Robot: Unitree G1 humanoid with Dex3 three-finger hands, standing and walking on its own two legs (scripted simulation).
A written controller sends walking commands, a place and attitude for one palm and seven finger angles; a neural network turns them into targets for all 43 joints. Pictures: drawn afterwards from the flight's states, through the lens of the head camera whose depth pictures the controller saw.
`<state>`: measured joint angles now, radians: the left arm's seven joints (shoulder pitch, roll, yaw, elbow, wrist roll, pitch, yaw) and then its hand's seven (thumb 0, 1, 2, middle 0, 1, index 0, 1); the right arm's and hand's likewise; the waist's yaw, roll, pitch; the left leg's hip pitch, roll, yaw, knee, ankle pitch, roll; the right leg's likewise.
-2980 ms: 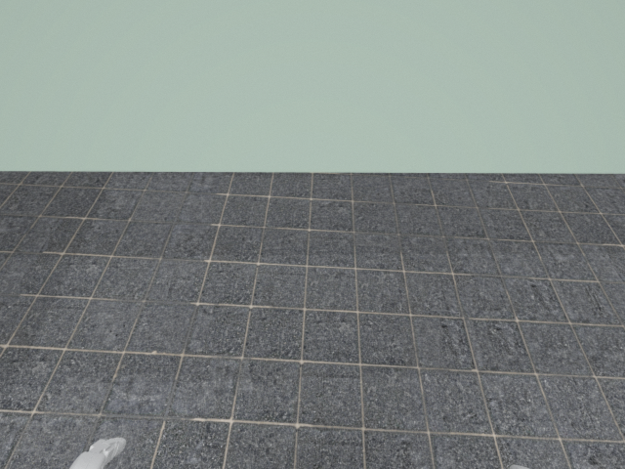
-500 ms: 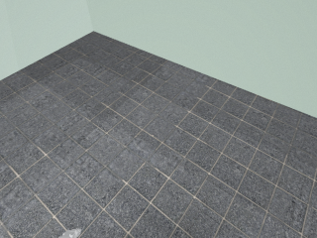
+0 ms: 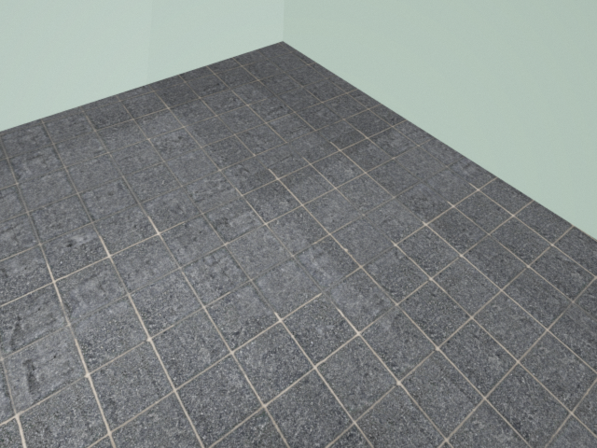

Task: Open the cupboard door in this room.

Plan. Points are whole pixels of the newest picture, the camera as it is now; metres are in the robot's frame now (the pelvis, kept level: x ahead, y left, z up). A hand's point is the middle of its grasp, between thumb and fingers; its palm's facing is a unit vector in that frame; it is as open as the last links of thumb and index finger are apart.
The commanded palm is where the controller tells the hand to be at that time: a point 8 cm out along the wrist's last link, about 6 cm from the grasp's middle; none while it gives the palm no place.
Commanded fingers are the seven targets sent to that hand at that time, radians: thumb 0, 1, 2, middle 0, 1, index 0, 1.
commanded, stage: turn or walk to find it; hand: left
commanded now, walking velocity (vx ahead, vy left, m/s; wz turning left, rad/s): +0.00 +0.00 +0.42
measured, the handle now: out of the picture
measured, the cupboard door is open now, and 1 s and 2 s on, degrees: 0 0 0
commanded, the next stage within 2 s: none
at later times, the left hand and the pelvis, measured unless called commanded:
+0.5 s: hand out of the picture +0.05 +0.23 -0.14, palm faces +0.18 -0.95 -0.25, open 7.4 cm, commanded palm none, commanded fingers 0.00 0.90 0.90 -0.20 -0.30 -0.20 -0.30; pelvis -0.03 +0.01 +0.01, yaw +10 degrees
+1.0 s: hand out of the picture -0.11 +0.16 -0.15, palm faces +0.44 -0.86 -0.24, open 7.4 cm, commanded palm none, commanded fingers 0.00 0.90 0.90 -0.20 -0.30 -0.20 -0.30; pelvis -0.06 -0.03 +0.01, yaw +25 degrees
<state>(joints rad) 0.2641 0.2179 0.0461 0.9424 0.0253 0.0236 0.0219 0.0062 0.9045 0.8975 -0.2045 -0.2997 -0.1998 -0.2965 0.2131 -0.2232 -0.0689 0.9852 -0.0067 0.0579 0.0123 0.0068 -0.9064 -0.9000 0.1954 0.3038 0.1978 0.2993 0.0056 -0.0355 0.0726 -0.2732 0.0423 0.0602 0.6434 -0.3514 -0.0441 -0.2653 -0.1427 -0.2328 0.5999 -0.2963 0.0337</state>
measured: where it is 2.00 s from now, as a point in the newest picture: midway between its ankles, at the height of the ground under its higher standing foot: outside the picture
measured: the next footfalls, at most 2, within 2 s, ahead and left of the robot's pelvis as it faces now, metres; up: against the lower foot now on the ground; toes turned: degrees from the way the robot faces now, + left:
right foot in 0.60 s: +0.01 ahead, -0.11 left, +0.00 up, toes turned +12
left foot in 1.10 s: -0.11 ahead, +0.11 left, +0.00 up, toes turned +31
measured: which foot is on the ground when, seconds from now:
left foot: down 0.00-0.60, up 0.62-1.00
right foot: down 0.00-0.02, up 0.04-0.58, down 0.60-1.00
